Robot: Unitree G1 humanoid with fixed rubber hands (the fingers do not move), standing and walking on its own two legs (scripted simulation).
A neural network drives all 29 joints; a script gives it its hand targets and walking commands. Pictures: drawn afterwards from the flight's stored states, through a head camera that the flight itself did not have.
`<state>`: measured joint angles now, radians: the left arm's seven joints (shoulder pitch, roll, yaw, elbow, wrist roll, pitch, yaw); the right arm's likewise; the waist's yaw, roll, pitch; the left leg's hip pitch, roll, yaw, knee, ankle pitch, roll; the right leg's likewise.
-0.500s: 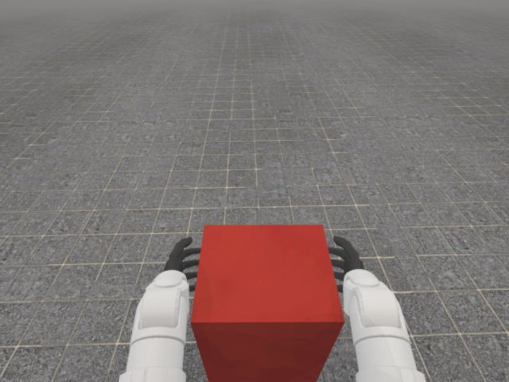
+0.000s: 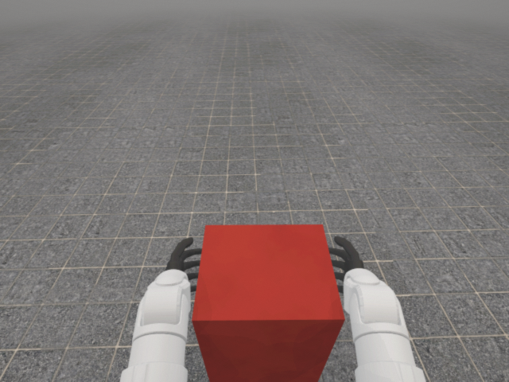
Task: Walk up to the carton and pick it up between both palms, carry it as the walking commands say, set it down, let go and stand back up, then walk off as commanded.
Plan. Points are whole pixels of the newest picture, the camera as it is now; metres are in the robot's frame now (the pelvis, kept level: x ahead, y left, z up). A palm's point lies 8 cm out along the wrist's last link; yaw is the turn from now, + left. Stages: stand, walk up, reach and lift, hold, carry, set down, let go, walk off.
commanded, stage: hold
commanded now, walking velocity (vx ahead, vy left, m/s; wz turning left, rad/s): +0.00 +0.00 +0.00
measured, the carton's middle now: (264, 307) +0.28 +0.00 -0.02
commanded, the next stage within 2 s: carry in 0.42 s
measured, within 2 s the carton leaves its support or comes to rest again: neither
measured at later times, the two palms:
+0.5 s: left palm (176, 278) +0.30 +0.14 +0.05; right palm (351, 276) +0.30 -0.15 +0.05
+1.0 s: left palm (185, 203) +0.44 +0.15 +0.09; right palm (331, 198) +0.45 -0.14 +0.09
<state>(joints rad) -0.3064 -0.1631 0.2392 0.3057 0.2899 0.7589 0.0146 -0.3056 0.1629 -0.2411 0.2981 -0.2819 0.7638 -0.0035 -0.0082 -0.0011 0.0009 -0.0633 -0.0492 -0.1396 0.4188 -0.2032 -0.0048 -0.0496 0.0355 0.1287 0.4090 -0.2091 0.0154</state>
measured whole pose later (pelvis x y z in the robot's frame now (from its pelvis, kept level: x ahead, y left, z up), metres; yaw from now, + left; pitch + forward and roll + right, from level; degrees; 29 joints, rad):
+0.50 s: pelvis +0.01 +0.00 +0.00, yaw +0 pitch -3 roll +0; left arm -0.26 -0.15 0.19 0.26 0.26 0.77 0.02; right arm -0.25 0.15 -0.18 0.23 -0.26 0.78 -0.02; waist 0.00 0.00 -0.09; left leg -0.20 -0.03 -0.11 0.49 -0.29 0.00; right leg -0.18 0.01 0.06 0.48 -0.32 0.01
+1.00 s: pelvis +0.20 -0.01 +0.00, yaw +3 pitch +7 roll +1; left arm -0.02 -0.13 0.02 -0.44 0.03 1.15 0.16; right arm -0.02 0.13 -0.05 -0.47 -0.01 1.18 -0.17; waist -0.01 0.00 -0.18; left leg -0.46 0.04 0.08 0.99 -0.40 -0.01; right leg -0.21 -0.02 -0.18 0.40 -0.31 -0.04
